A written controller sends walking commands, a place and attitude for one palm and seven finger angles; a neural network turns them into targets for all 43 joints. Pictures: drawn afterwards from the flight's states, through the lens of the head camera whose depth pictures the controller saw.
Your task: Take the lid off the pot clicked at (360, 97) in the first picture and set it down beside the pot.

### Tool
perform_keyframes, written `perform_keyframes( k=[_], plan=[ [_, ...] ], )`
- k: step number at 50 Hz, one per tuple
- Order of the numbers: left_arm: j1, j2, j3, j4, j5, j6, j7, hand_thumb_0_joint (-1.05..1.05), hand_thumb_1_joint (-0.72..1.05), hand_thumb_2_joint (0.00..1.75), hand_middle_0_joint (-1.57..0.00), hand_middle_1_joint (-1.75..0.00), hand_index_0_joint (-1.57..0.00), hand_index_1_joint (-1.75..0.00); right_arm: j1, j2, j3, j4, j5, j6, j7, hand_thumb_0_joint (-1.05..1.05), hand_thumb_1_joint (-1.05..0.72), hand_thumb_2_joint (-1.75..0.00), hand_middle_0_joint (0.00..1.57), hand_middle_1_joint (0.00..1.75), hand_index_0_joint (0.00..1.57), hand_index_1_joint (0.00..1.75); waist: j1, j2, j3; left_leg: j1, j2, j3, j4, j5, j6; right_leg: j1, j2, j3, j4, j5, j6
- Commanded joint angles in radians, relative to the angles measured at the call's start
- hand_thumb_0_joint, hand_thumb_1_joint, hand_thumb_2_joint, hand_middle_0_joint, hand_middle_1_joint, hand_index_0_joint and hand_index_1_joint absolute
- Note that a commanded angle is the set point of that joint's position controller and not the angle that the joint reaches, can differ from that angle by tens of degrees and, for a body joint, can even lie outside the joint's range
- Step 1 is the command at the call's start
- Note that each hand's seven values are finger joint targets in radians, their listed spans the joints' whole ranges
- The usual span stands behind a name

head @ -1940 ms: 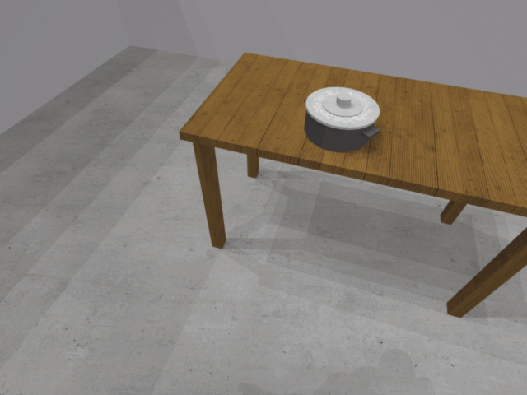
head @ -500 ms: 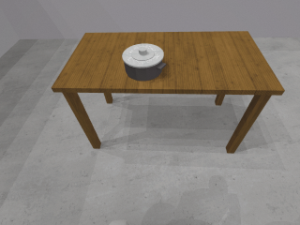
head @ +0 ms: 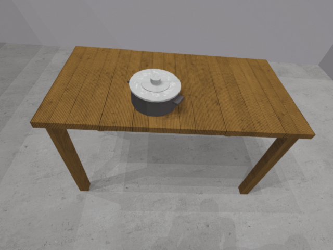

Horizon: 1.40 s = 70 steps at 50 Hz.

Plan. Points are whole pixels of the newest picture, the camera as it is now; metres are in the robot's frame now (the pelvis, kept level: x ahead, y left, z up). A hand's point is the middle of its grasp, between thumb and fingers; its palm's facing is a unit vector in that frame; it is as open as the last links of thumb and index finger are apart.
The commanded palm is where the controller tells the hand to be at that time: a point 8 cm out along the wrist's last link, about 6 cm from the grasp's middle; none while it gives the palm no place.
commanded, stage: take the last steps up to it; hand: left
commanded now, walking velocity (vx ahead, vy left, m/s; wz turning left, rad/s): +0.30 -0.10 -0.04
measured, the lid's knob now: (155, 79) +0.72 +0.08 +0.00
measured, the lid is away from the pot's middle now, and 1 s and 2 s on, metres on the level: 0.00 0.00 0.00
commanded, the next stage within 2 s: come to a stop and stand still in 0.36 s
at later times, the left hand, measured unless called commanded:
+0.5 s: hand (132, 202) +0.29 +0.11 -0.17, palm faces +0.01 -0.98 -0.19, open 7.2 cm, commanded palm none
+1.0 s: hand (119, 231) +0.21 +0.14 -0.18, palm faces +0.02 -0.97 -0.26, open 7.4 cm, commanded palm none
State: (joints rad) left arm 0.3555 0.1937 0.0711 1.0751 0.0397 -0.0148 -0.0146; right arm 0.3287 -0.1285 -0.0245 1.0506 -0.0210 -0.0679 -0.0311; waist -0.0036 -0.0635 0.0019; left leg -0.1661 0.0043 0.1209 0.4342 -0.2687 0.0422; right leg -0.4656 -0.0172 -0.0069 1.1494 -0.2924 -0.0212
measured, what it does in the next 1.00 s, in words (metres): walks ahead: right foot, then left foot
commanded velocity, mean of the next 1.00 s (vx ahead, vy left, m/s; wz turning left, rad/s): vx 0.00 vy -0.02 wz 0.00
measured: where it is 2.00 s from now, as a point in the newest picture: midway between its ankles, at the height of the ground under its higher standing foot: outside the picture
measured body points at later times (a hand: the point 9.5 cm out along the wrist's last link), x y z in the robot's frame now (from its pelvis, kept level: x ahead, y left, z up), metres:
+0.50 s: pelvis +0.19 -0.06 -0.01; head +0.22 -0.06 +0.44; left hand +0.29 +0.16 -0.16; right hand +0.15 -0.28 -0.17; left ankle +0.14 +0.05 -0.66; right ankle +0.24 -0.14 -0.74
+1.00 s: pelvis +0.20 -0.06 -0.01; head +0.23 -0.06 +0.44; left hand +0.21 +0.19 -0.16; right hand +0.31 -0.28 -0.16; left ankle +0.28 +0.05 -0.74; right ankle +0.16 -0.19 -0.73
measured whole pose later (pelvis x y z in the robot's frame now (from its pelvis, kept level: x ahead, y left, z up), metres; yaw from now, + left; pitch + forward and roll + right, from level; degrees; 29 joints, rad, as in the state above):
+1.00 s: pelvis +0.20 -0.06 -0.01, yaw -2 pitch -1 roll +0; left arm 0.27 0.20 0.04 1.04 0.02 0.04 0.05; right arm 0.08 -0.15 -0.03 0.98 -0.02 0.04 -0.02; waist 0.03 0.00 0.09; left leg -0.34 0.04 0.12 0.49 -0.13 0.03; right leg -0.26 -0.03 -0.01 0.71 -0.45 0.02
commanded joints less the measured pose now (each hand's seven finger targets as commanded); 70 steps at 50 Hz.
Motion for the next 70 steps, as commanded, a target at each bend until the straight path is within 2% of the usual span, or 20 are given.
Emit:
perform_keyframes(
  k=[1,10,12,14,15,16,18,24,31,36,40,48,49,50,53,56,61,64,67,70],
  plan=[
    [0.0,-0.002,0.003,-0.066,-0.007,-0.002,-0.01,0.0,0.9,0.9,-0.2,-0.3,-0.2,-0.3,0.096,-0.129,-0.014,0.003,0.007,-0.031,-0.013,0.0,-0.9,-0.9,0.2,0.3,0.2,0.3,0.009,0.156,0.092,0.047,0.27,-0.165,-0.241,0.362,0.116,-0.186,-0.081,0.016,-0.012,0.085,0.038],
    [-0.277,-0.006,-0.017,-0.149,-0.018,-0.009,-0.016,0.0,0.9,0.9,-0.2,-0.3,-0.2,-0.3,0.214,-0.145,-0.017,0.061,-0.008,-0.013,-0.01,0.0,-0.9,-0.9,0.2,0.3,0.2,0.3,-0.077,0.209,0.118,0.15,0.252,-0.092,-0.178,0.578,0.104,-0.113,-0.051,-0.114,-0.469,0.116,0.014],
    [-0.252,0.009,-0.013,-0.143,-0.018,-0.017,-0.013,0.0,0.9,0.9,-0.2,-0.3,-0.2,-0.3,0.211,-0.158,-0.023,0.067,-0.009,-0.006,-0.011,0.0,-0.9,-0.9,0.2,0.3,0.2,0.3,-0.06,0.218,0.083,0.158,0.264,-0.087,-0.109,0.657,0.094,0.004,-0.023,-0.131,-0.543,0.087,-0.009],
    [-0.063,0.05,0.003,-0.085,-0.016,-0.03,-0.006,0.0,0.9,0.9,-0.2,-0.3,-0.2,-0.3,0.17,-0.162,-0.025,0.065,-0.002,-0.003,-0.006,0.0,-0.9,-0.9,0.2,0.3,0.2,0.3,0.038,0.145,-0.016,0.083,0.217,-0.056,0.099,0.659,0.05,0.302,0.021,-0.151,-0.65,0.188,-0.027],
    [0.076,0.111,0.021,-0.037,-0.011,-0.044,0.004,0.0,0.9,0.9,-0.2,-0.3,-0.2,-0.3,0.162,-0.141,-0.026,0.062,0.009,-0.003,0.002,0.0,-0.9,-0.9,0.2,0.3,0.2,0.3,0.099,0.059,-0.109,-0.087,0.172,-0.026,0.319,0.487,0.015,0.562,-0.076,-0.034,-0.642,0.272,-0.072],
    [0.184,0.215,0.048,-0.015,-0.012,-0.051,0.017,0.0,0.9,0.9,-0.2,-0.3,-0.2,-0.3,0.213,-0.081,-0.019,0.039,0.02,-0.007,0.004,0.0,-0.9,-0.9,0.2,0.3,0.2,0.3,0.115,-0.192,-0.247,-0.33,0.018,0.036,0.655,-0.131,-0.037,0.786,-0.361,0.337,-0.712,0.456,-0.199],
    [0.106,0.204,0.036,-0.03,-0.031,-0.036,0.03,0.0,0.9,0.9,-0.2,-0.3,-0.2,-0.3,0.147,-0.084,-0.025,0.014,0.021,0.005,-0.01,0.0,-0.9,-0.9,0.2,0.3,0.2,0.3,0.081,-0.012,-0.147,-0.395,0.057,-0.101,0.904,-0.31,-0.007,0.606,-0.413,0.343,-0.82,0.451,-0.28],
    [-0.125,0.052,-0.009,-0.086,-0.018,-0.044,0.05,0.0,0.9,0.9,-0.2,-0.3,-0.2,-0.3,0.123,-0.012,-0.015,0.026,-0.004,0.056,0.005,0.0,-0.9,-0.9,0.2,0.3,0.2,0.3,-0.048,0.019,-0.007,-0.244,0.119,-0.082,0.646,-0.129,-0.052,0.142,-0.266,0.034,-0.888,0.47,-0.189],
    [-0.105,0.089,-0.01,-0.076,-0.025,-0.005,0.059,0.0,0.9,0.9,-0.2,-0.3,-0.2,-0.3,0.033,-0.042,-0.01,0.002,0.011,0.075,0.001,0.0,-0.9,-0.9,0.2,0.3,0.2,0.3,-0.023,-0.023,-0.015,-0.042,0.053,-0.062,0.104,0.08,-0.077,0.196,-0.21,0.015,-0.745,0.527,-0.127],
    [-0.038,0.048,-0.021,-0.066,-0.03,0.033,0.069,0.0,0.9,0.9,-0.2,-0.3,-0.2,-0.3,-0.086,-0.176,-0.024,-0.054,0.0,0.067,-0.012,0.0,-0.9,-0.9,0.2,0.3,0.2,0.3,0.028,0.302,0.008,-0.058,0.301,-0.299,-0.106,0.789,0.113,0.204,-0.029,-0.059,-0.471,-0.14,0.028],
    [-0.018,0.068,-0.009,-0.052,-0.026,0.051,0.067,0.0,0.9,0.9,-0.2,-0.3,-0.2,-0.3,-0.146,-0.195,-0.033,-0.088,-0.005,0.078,-0.022,0.0,-0.9,-0.9,0.2,0.3,0.2,0.3,0.026,0.22,-0.051,0.037,0.322,-0.256,-0.074,0.828,0.17,0.097,-0.017,0.031,-0.199,-0.277,0.034],
    [0.009,0.048,-0.018,-0.057,-0.025,0.052,0.059,0.0,0.9,0.9,-0.2,-0.3,-0.2,-0.3,-0.166,-0.206,-0.06,-0.089,0.0,0.1,-0.002,0.0,-0.9,-0.9,0.2,0.3,0.2,0.3,0.008,0.206,-0.109,0.024,0.274,-0.222,-0.082,0.35,0.111,0.199,-0.02,-0.005,-0.48,-0.161,0.036],
    [0.082,0.062,-0.042,-0.053,-0.016,0.027,0.077,0.0,0.9,0.9,-0.2,-0.3,-0.2,-0.3,-0.191,-0.262,-0.076,-0.133,0.022,0.075,-0.004,0.0,-0.9,-0.9,0.2,0.3,0.2,0.3,0.041,0.068,-0.129,0.102,0.243,-0.184,0.167,0.531,0.047,0.118,-0.045,0.05,-0.71,-0.008,0.026],
    [0.022,0.106,-0.033,-0.126,-0.003,0.014,0.077,0.0,0.9,0.9,-0.2,-0.3,-0.2,-0.3,-0.16,-0.155,-0.058,-0.175,0.022,0.077,0.024,0.0,-0.9,-0.9,0.2,0.3,0.2,0.3,0.021,-0.132,-0.06,-0.175,0.109,-0.088,0.229,0.109,0.009,0.187,-0.113,0.182,-0.783,0.075,-0.007],
    [-0.023,0.188,-0.035,-0.158,0.001,-0.026,0.071,0.0,0.9,0.9,-0.2,-0.3,-0.2,-0.3,-0.135,-0.081,-0.031,-0.195,0.003,0.081,0.05,0.0,-0.9,-0.9,0.2,0.3,0.2,0.3,-0.011,0.111,-0.092,-0.175,0.001,-0.066,0.384,-0.182,-0.046,0.199,-0.252,0.252,-0.768,0.258,-0.143],
    [-0.07,0.157,-0.027,-0.163,-0.013,-0.032,0.07,0.0,0.9,0.9,-0.2,-0.3,-0.2,-0.3,-0.145,-0.129,-0.033,-0.211,0.009,0.09,0.048,0.0,-0.9,-0.9,0.2,0.3,0.2,0.3,-0.017,-0.211,0.032,-0.264,0.04,-0.108,0.458,-0.134,-0.04,0.157,-0.252,0.276,-0.827,0.087,-0.158],
    [-0.115,0.161,-0.02,-0.197,-0.004,0.011,0.062,0.0,0.9,0.9,-0.2,-0.3,-0.2,-0.3,0.078,-0.13,-0.023,-0.131,-0.005,0.082,0.046,0.0,-0.9,-0.9,0.2,0.3,0.2,0.3,-0.066,0.047,0.193,0.016,0.002,-0.064,0.103,-0.168,-0.023,-0.158,-0.103,0.127,-0.704,-0.443,-0.084],
    [-0.067,0.069,-0.044,-0.205,-0.011,0.02,0.056,0.0,0.9,0.9,-0.2,-0.3,-0.2,-0.3,0.137,-0.193,-0.033,-0.121,-0.017,0.068,0.033,0.0,-0.9,-0.9,0.2,0.3,0.2,0.3,-0.049,0.381,0.179,-0.219,0.236,-0.522,-0.285,-0.532,0.141,-0.078,0.075,-0.062,-0.158,-0.329,-0.024],
    [0.036,0.061,-0.039,-0.171,-0.012,0.024,0.044,0.0,0.9,0.9,-0.2,-0.3,-0.2,-0.3,-0.087,-0.202,-0.028,-0.173,-0.005,0.06,0.036,0.0,-0.9,-0.9,0.2,0.3,0.2,0.3,0.08,0.186,0.077,-0.432,0.229,-0.428,-0.27,-0.43,0.154,0.124,0.019,-0.014,0.009,-0.214,-0.026],
    [0.089,0.036,-0.05,-0.15,-0.018,0.029,0.043,0.0,0.9,0.9,-0.2,-0.3,-0.2,-0.3,-0.079,-0.192,-0.029,-0.158,-0.01,0.058,0.031,0.0,-0.9,-0.9,0.2,0.3,0.2,0.3,0.08,0.134,0.054,-0.415,0.191,-0.305,-0.231,-0.397,0.12,0.236,0.009,-0.054,-0.264,-0.192,-0.024]
  ],
)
